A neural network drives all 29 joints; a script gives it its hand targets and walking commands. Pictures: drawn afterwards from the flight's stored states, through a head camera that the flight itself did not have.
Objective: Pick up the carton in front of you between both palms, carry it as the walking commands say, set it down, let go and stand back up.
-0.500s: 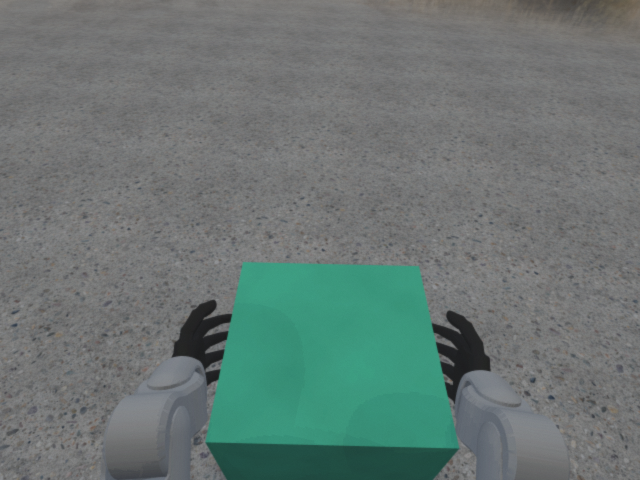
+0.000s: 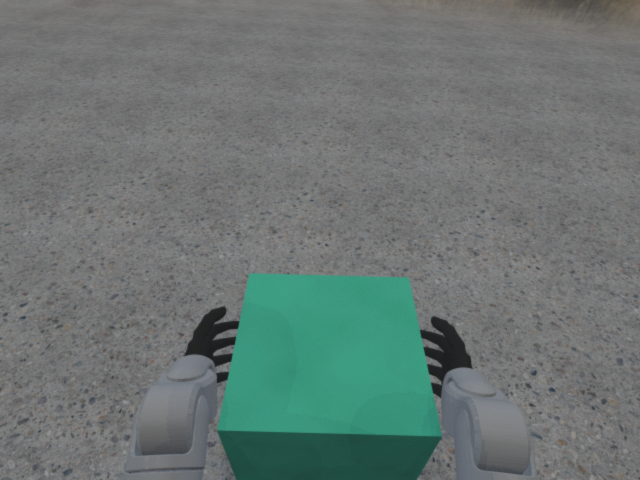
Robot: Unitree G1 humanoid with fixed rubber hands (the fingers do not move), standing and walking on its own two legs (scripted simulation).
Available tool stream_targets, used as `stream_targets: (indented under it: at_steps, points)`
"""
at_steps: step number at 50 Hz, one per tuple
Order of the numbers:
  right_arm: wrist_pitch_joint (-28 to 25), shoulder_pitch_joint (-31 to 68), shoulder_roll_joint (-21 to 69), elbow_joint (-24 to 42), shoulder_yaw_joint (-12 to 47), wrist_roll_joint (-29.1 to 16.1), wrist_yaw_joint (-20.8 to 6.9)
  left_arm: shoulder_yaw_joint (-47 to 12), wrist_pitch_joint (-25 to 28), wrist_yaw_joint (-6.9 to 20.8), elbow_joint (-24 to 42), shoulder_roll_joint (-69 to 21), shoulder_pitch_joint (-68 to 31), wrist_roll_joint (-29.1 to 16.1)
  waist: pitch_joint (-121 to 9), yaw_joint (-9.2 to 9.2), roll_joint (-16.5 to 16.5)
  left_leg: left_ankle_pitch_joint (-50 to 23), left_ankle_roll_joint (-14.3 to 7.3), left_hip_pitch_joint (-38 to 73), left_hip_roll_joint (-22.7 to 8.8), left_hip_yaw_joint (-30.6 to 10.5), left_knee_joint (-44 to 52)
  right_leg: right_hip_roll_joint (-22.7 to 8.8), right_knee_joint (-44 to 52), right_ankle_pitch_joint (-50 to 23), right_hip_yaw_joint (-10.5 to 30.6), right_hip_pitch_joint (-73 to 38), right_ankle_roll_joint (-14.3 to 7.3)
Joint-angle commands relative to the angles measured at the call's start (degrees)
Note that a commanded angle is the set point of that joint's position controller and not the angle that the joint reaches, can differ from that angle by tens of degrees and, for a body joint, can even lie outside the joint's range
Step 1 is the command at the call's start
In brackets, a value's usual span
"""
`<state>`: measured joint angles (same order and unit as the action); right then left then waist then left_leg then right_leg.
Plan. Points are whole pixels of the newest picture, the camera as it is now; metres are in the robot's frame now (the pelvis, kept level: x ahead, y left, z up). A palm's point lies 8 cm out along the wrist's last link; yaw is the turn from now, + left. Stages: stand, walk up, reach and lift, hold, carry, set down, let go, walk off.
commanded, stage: carry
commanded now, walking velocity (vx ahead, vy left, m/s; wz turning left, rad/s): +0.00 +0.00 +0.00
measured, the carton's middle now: (325, 393) +0.27 +0.00 -0.01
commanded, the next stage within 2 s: hold in 0.52 s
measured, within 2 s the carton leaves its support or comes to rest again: neither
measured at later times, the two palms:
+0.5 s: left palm (205, 364) +0.27 +0.16 +0.04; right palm (444, 376) +0.27 -0.14 +0.04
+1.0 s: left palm (199, 387) +0.24 +0.15 +0.05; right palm (451, 391) +0.25 -0.15 +0.05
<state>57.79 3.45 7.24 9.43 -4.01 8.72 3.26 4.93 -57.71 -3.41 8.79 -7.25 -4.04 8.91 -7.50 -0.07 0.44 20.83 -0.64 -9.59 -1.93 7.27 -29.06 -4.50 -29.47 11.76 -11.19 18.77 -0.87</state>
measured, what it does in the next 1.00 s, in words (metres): stands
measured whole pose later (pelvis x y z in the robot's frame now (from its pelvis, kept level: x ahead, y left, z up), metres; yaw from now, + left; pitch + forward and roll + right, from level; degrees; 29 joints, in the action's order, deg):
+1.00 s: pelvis -0.04 -0.01 +0.01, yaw +3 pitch -7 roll +0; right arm 41.4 13.5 8.4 -11.6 -11.0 15.6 1.1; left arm 13.2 -38.4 0.1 -16.1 -8.8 -15.2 15.1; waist 2.5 0.1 2.1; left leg 14.6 -0.3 -1.9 1.2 -3.1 -23.4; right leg 0.2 -21.4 5.8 0.6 8.7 -0.1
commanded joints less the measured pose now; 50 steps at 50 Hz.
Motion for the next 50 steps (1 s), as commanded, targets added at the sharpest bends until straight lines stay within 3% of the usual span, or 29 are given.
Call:
stream_targets:
  at_steps: [1, 10, 15, 22, 26, 27, 28, 30, 32, 34, 40, 50]
  points:
    - [-5.0, 23.2, 38.2, 0.4, 27.2, -10.5, -8.1, -28.2, 4.7, 8.6, 0.6, -38.9, -23.0, -11.3, -6.3, 0.04, 0.1, -13.7, -0.9, -4.5, -6.9, -5.5, 6.1, -5.5, 3.3, -10.6, 6.8, -8.2, 0.0]
    - [-16.4, 29.9, 42.1, -13.4, 22.6, -7.1, -11.7, -23.1, 16.3, 12.2, -13.8, -42.7, -29.7, -7.8, -7.9, 0.0, -0.2, -10.4, -1.3, -4.8, -6.6, -5.8, 6.4, -5.6, 3.6, -8.8, 6.9, -8.4, -0.1]
    - [-21.4, 34.0, 46.7, -17.3, 24.0, -7.5, -13.7, -24.4, 21.5, 14.1, -18.2, -47.3, -33.5, -8.3, -9.9, 0.06, -0.3, -11.3, -1.4, -4.1, -6.5, -6.0, 5.8, -5.6, 3.1, -9.8, 6.8, -8.8, -0.1]
    - [-19.5, 32.9, 51.4, -14.5, 27.4, -9.3, -14.5, -27.5, 19.5, 14.9, -14.9, -51.6, -32.4, -9.8, -11.6, 0.14, -0.4, -15.6, -1.3, -3.5, -6.4, -5.6, 4.1, -5.8, 1.9, -13.3, 6.7, -9.3, -0.1]
    - [-17.7, 31.0, 50.5, -14.8, 26.1, -8.6, -14.5, -26.3, 17.7, 15.0, -15.1, -50.7, -30.6, -9.1, -11.1, 0.14, -0.3, -16.4, -1.2, -3.7, -6.4, -5.4, 3.7, -5.8, 1.8, -14.1, 6.6, -8.9, 0.0]
    - [-17.2, 25.0, 51.2, -13.5, 25.5, -9.2, -14.5, -25.0, 17.8, 15.1, -16.1, -52.4, -25.6, -8.6, -3.8, 0.89, 4.6, -32.4, -0.7, -5.4, 4.8, -14.5, 9.0, 9.5, 3.6, -23.9, 14.6, -25.3, -1.4]
    - [-18.1, 26.6, 49.2, -9.9, 25.0, -8.1, -13.8, -23.8, 18.8, 14.5, -14.6, -49.3, -25.9, -7.1, -6.7, -0.23, 3.3, -33.0, -0.3, -3.0, 4.7, -14.6, 8.6, 9.2, 5.5, -23.6, 16.1, -27.1, -1.4]
    - [-18.2, 28.1, 49.4, -11.3, 26.0, -8.4, -13.7, -23.9, 19.4, 14.4, -13.9, -49.7, -27.7, -7.4, -6.0, -0.59, 1.5, -33.8, -0.1, -3.7, 5.1, -14.5, 8.9, 9.0, 5.5, -27.9, 16.2, -29.5, -0.7]
    - [-18.9, 28.5, 49.0, -10.5, 26.1, -8.4, -13.7, -24.1, 20.0, 14.3, -15.3, -49.9, -28.1, -7.1, -5.8, -0.13, 3.2, -29.7, 0.1, -1.7, 5.1, -14.6, 10.6, 9.5, 5.7, -24.9, 16.0, -28.8, -0.2]
    - [-19.0, 30.4, 49.7, -10.7, 27.2, -9.0, -13.8, -24.8, 20.4, 14.5, -15.3, -50.5, -29.7, -7.8, -6.9, -0.21, 1.3, -29.0, 0.3, -0.1, 5.6, -14.1, 10.1, 10.1, 6.0, -22.5, 15.7, -27.3, 0.4]
    - [-18.9, 31.1, 50.7, -14.9, 24.9, -7.3, -14.1, -23.8, 20.6, 15.7, -18.7, -51.0, -32.7, -7.7, -3.1, 0.51, 1.1, -16.5, -0.4, -5.3, 5.4, -14.1, 12.5, 9.9, 7.2, -13.4, 15.6, -28.4, -0.2]
    - [-18.8, 37.8, 54.4, -19.8, 23.4, -7.2, -16.2, -20.3, 21.4, 17.3, -24.1, -53.5, -38.8, -6.4, -0.5, -0.17, 0.6, -2.4, -2.5, -12.3, 4.7, -13.7, 14.9, 8.9, 7.4, -4.5, 15.4, -30.8, 0.7]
